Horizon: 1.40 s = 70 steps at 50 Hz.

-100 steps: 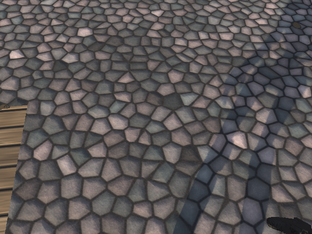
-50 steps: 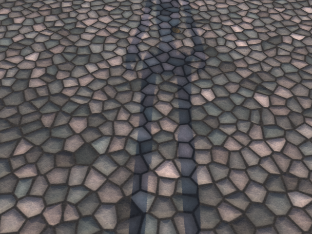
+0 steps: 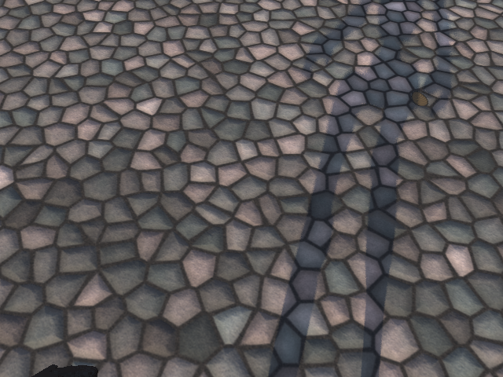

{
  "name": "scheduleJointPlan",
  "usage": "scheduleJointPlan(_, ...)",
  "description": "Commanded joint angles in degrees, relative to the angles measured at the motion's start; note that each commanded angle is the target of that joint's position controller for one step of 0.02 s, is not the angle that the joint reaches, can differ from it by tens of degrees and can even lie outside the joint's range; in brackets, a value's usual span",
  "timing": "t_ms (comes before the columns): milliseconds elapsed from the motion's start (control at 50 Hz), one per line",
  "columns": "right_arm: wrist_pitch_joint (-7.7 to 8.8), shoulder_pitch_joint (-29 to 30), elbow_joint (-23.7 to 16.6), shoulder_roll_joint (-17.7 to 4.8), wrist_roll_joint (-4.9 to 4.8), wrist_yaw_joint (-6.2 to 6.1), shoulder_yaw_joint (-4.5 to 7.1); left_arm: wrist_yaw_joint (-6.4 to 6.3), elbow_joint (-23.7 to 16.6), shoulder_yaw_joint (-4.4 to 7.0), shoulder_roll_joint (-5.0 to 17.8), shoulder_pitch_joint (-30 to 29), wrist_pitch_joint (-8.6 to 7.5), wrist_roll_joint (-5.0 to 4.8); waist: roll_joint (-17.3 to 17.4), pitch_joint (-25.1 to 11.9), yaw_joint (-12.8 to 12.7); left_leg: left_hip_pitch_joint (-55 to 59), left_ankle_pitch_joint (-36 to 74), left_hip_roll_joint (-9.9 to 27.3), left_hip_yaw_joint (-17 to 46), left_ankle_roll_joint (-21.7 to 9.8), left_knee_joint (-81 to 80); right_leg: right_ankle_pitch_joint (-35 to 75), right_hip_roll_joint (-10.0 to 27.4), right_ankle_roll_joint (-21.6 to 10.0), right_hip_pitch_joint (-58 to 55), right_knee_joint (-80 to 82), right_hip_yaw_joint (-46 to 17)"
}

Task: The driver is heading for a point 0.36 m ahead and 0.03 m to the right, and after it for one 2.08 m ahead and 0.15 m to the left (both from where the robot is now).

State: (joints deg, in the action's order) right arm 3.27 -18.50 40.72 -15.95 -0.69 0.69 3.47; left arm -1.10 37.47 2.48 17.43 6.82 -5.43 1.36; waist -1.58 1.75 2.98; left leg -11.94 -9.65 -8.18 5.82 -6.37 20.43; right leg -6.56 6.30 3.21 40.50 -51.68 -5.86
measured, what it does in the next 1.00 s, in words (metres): walks ahead: right foot, then left foot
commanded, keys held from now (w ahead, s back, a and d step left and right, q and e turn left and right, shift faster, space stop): w+q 0.06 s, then w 0.94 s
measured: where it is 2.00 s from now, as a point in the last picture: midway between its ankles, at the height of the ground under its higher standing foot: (205, 180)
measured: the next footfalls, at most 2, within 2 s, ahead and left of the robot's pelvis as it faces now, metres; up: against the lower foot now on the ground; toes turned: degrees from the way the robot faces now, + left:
right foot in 0.22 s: +0.31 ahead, -0.14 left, +0.00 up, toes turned +9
left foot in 0.70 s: +0.56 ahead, +0.14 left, +0.00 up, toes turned +9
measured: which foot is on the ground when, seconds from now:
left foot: down 0.00-0.24, up 0.26-0.68, down 0.70-1.00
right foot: up 0.00-0.20, down 0.22-0.70, up 0.72-1.00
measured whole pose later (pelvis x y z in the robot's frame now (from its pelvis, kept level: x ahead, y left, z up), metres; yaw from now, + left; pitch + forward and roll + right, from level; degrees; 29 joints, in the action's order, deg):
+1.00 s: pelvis +0.55 +0.06 +0.00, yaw +8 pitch +1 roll +1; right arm 4.6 -20.4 45.7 -15.6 -0.1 1.2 2.8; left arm 0.2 42.6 2.6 17.5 9.2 -3.7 -0.1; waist -2.6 0.5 3.1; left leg -6.3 -10.1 -4.2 -1.7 -4.0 14.9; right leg -5.3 7.0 1.3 38.8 -50.1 -2.5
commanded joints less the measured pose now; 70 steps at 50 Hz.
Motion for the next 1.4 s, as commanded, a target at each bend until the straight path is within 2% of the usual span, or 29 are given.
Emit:
scheduleJointPlan(20,0.49,1.4,-3.5,-9.5,-0.68,-1.03,2.49,0.29,-3.8,0.20,1.9,-3.8,-0.68,-0.18,4.6,-1.5,-0.1,-6.9,6.7,11.2,9.8,-7.1,-6.7,11.3,-3.5,0.9,-8.6,12.3,2.6)
scheduleJointPlan(140,-0.60,-3.9,-0.7,-8.6,-0.77,-1.49,2.10,2.27,-5.0,0.90,4.3,-9.2,-2.19,-1.40,7.1,-2.0,2.1,4.6,5.2,15.5,16.7,-5.8,0.4,8.7,-5.6,-1.3,-11.0,23.1,1.6)
scheduleJointPlan(200,-0.95,-2.7,-0.8,-7.6,-0.28,-1.21,1.73,1.91,-3.1,2.41,6.7,-0.4,-2.78,-1.13,8.8,-5.6,-3.0,6.3,19.0,13.6,16.2,-3.4,9.3,4.0,-6.2,-6.1,-24.4,27.6,3.6)
scheduleJointPlan(220,-0.67,-1.7,-1.9,-5.3,0.34,-0.99,0.69,1.48,-2.2,3.26,9.4,8.6,-2.99,-0.30,5.8,-13.4,-7.4,0.5,16.4,11.1,12.7,-1.3,22.8,5.1,1.4,-10.4,-39.2,24.9,-3.3)
scheduleJointPlan(240,0.07,-9.8,-1.8,-2.3,-0.70,-0.93,-0.44,1.41,0.3,4.90,14.5,16.7,-2.28,0.13,-9.7,-22.5,-6.7,-19.9,-2.7,2.4,4.8,3.9,43.3,-3.1,13.4,-20.8,-61.7,25.8,-25.9)
scheduleJointPlan(260,0.58,-9.7,-1.6,-4.9,-1.10,-1.03,-0.32,2.06,1.8,4.27,10.5,19.1,-1.76,-1.84,-13.6,-21.2,-7.6,-30.2,-22.6,2.9,5.1,4.7,51.5,-16.7,17.1,-22.1,-62.8,33.0,-39.4)
scheduleJointPlan(280,0.67,-2.9,-2.4,-9.1,-1.48,-0.96,0.79,1.85,1.4,3.15,6.7,15.9,-1.43,-2.35,-6.8,-11.6,-8.7,-34.4,-18.5,6.0,5.7,4.6,54.8,-22.1,15.0,-19.3,-55.5,34.6,-33.3)
scheduleJointPlan(320,0.87,4.8,-4.6,-7.9,0.09,-0.75,0.61,1.77,0.9,1.95,4.3,10.1,-0.59,-1.37,-0.7,-1.9,-6.5,-33.5,-11.0,10.2,1.5,4.7,50.2,-12.4,9.9,-17.0,-41.4,37.7,-21.0)
scheduleJointPlan(380,0.66,3.0,-3.9,-4.6,0.18,-0.28,0.22,2.03,1.6,1.32,3.0,8.4,-0.90,-1.16,-3.8,-1.0,-3.3,-27.2,-7.2,13.0,-0.9,5.5,43.1,-0.7,5.6,-16.1,-33.5,41.0,-12.2)
scheduleJointPlan(480,1.18,10.8,-5.9,-1.9,0.73,0.07,-1.19,1.70,4.0,2.23,6.8,10.4,-0.60,-2.03,-2.6,-0.3,-5.1,-24.9,5.2,13.4,-3.7,7.0,24.7,9.6,3.9,-15.8,-31.5,43.3,-3.1)
scheduleJointPlan(620,2.07,20.7,-9.0,-3.4,-0.35,1.70,-0.77,1.37,8.1,2.51,8.7,16.8,1.08,-2.97,-2.9,1.4,-7.5,-20.6,9.6,10.7,-4.4,4.8,10.4,10.2,7.0,-13.3,-38.7,40.1,-2.4)
scheduleJointPlan(660,2.28,18.2,-8.6,-4.9,-0.20,1.85,-0.09,1.07,8.5,2.80,9.7,16.4,1.77,-2.87,-3.4,-0.2,-5.1,-15.6,6.0,9.3,-5.6,3.1,8.3,18.6,7.4,-12.0,-41.1,35.7,-1.9)
scheduleJointPlan(700,2.13,4.2,-4.9,-9.2,0.32,1.04,2.14,0.74,8.1,2.15,8.5,15.6,2.11,-2.38,-2.0,-9.3,2.1,5.9,7.0,9.4,-5.9,-0.4,7.5,28.1,3.0,-9.1,-35.5,18.5,2.4)
scheduleJointPlan(720,1.72,-5.8,-3.7,-14.5,1.10,0.41,3.36,0.68,6.2,0.58,4.6,17.6,1.57,-0.43,7.6,-19.2,4.2,25.7,10.2,23.0,9.9,-5.6,10.6,8.3,-1.8,-6.4,-20.5,-1.7,5.2)
scheduleJointPlan(740,1.35,-7.5,-2.4,-15.5,0.63,0.83,3.45,1.06,6.3,-0.75,0.2,23.3,0.48,-1.57,20.1,-25.4,1.8,36.6,-4.8,31.1,33.8,-12.6,1.5,-26.6,-9.5,-4.2,-3.3,-16.4,2.1)
scheduleJointPlan(760,1.22,-6.3,-2.6,-10.5,-0.01,0.79,2.20,1.35,6.4,0.83,6.6,18.0,-0.22,-3.08,12.6,-19.0,3.5,32.1,-13.1,29.0,32.9,-10.3,-2.0,-25.8,-6.1,-4.6,3.1,-21.4,-1.4)
scheduleJointPlan(780,1.27,-2.0,-2.9,-9.0,-0.18,0.65,1.52,1.48,4.6,1.34,8.1,12.4,-0.58,-3.70,9.5,-11.0,2.7,24.2,-10.2,27.1,25.1,-8.4,-3.2,-19.9,-3.5,-5.0,5.3,-20.6,0.5)
scheduleJointPlan(820,1.54,3.9,-3.3,-6.8,0.89,0.98,0.78,1.17,4.1,1.36,6.6,9.8,-0.30,-2.09,5.3,-4.6,-0.9,10.7,2.0,23.0,15.7,-7.5,-6.1,-12.0,0.2,-4.1,0.6,-15.2,1.7)
scheduleJointPlan(900,2.86,5.1,-1.8,-6.5,0.69,1.03,0.91,1.09,4.6,0.93,3.3,11.1,1.50,-1.68,6.2,-2.8,-4.2,2.4,10.9,20.5,7.5,-8.4,-11.2,-6.7,1.6,-2.3,-4.0,-9.5,2.3)
scheduleJointPlan(1020,2.22,0.7,1.7,-8.9,0.17,-0.15,1.41,1.88,1.3,-0.04,1.3,-1.1,0.81,-1.55,4.3,0.6,-0.7,2.6,13.1,17.8,-0.3,-5.9,-12.9,11.1,0.1,-1.9,-4.3,11.6,4.1)
scheduleJointPlan(1120,1.04,-4.5,5.2,-10.3,-0.46,-0.45,1.73,3.38,-1.7,-0.09,2.1,-9.0,0.12,-2.23,4.4,2.4,1.8,10.6,12.0,21.3,0.6,-5.2,-10.1,10.2,-1.8,-3.8,-3.6,20.0,4.3)
scheduleJointPlan(1180,0.05,-4.6,6.3,-11.2,-0.54,-0.90,2.09,3.99,-2.1,0.38,3.5,-7.8,-0.17,-2.06,5.6,0.9,-0.1,15.5,20.4,22.7,1.1,-3.6,-5.2,3.6,-3.4,-6.1,-7.3,22.6,5.3)
scheduleJointPlan(1220,-0.54,-3.0,6.1,-10.9,-0.36,-1.17,1.78,3.45,1.2,2.27,6.9,3.8,-0.21,-1.73,5.4,-6.5,-6.4,13.3,35.6,18.9,-2.2,-1.3,8.4,3.5,-6.4,-8.9,-24.9,24.7,8.3)
scheduleJointPlan(1240,-0.42,-3.1,4.8,-8.5,0.74,-1.36,0.64,2.81,3.3,3.52,10.7,14.2,-0.03,-1.29,1.4,-15.1,-10.3,3.0,25.1,15.9,-4.6,0.8,24.1,7.1,1.5,-12.4,-42.5,21.8,0.1)
scheduleJointPlan(1260,0.80,-10.5,3.8,-1.7,0.79,-0.79,-1.43,2.73,4.4,4.69,15.6,18.2,0.39,-1.12,-13.3,-22.8,-7.5,-21.0,-8.8,5.5,-6.1,5.2,45.6,-4.5,15.0,-21.8,-63.4,26.2,-26.9)
scheduleJointPlan(1280,1.98,-7.8,4.8,-6.1,0.04,-0.43,-0.55,2.70,4.3,3.24,10.0,18.9,0.66,-1.92,-11.0,-23.8,-9.6,-28.1,-23.0,6.1,1.5,5.0,52.8,-11.5,15.7,-21.9,-64.0,32.6,-35.7)
scheduleJointPlan(1300,2.68,-2.4,3.1,-9.5,-1.48,-0.07,0.53,2.52,3.8,2.43,8.0,14.7,0.70,-1.91,-7.5,-14.5,-9.2,-32.3,-19.3,9.1,1.1,4.4,54.5,-11.8,13.9,-19.2,-56.8,33.9,-27.4)
scheduleJointPlan(1340,2.81,3.2,1.8,-8.3,-0.53,-0.41,0.46,2.61,3.2,1.69,5.6,8.3,0.70,-1.30,-1.2,-5.3,-6.1,-29.7,-10.9,13.7,-1.7,4.7,48.4,-1.8,9.4,-17.1,-41.6,36.8,-15.9)
scheduleJointPlan(1400,1.05,0.0,3.0,-5.5,0.02,-0.61,0.33,2.91,3.5,1.40,4.2,6.1,-0.26,-1.06,-3.3,-4.1,-2.3,-22.3,-6.5,15.7,-1.8,5.9,43.4,5.2,6.6,-17.3,-32.5,41.4,-9.1)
